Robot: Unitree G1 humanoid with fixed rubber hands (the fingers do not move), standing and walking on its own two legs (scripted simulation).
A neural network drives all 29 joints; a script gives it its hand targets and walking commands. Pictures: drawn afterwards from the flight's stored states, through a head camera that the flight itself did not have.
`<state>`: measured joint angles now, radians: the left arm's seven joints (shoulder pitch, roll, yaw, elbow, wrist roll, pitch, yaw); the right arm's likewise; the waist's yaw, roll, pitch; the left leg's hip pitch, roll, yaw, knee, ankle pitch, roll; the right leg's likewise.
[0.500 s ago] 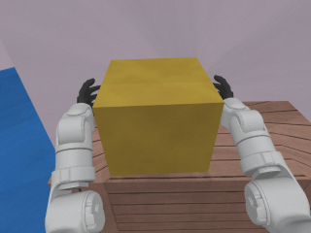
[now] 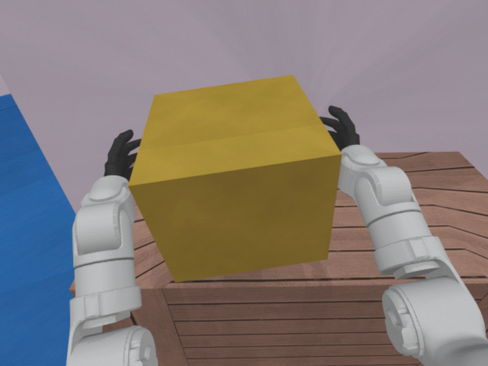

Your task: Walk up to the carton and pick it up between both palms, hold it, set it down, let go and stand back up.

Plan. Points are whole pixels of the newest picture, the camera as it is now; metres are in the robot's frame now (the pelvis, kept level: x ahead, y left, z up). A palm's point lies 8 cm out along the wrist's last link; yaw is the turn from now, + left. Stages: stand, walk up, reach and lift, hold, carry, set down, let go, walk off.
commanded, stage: hold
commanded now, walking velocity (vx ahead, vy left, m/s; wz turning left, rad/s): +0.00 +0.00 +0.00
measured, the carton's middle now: (237, 173) +0.41 +0.02 +0.16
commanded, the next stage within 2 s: none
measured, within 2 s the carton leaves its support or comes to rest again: neither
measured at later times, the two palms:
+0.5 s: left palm (126, 178) +0.35 +0.18 +0.21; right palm (359, 167) +0.35 -0.17 +0.20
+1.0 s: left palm (124, 175) +0.36 +0.19 +0.20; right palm (349, 156) +0.38 -0.16 +0.21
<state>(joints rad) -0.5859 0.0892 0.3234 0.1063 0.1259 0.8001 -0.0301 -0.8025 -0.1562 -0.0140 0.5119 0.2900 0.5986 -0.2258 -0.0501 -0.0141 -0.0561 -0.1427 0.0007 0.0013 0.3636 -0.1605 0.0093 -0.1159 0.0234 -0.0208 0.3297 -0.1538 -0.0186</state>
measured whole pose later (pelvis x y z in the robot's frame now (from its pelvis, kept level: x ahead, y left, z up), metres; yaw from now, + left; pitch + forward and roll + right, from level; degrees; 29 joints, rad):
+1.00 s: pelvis +0.00 +0.00 +0.00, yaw +0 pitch -4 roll +0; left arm -0.67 0.09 0.34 0.24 0.18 0.80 -0.06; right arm -0.83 -0.16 -0.03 0.61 0.26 0.59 -0.22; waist -0.05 -0.01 -0.07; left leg -0.14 0.00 0.00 0.36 -0.15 0.01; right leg -0.12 0.02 -0.02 0.33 -0.15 -0.02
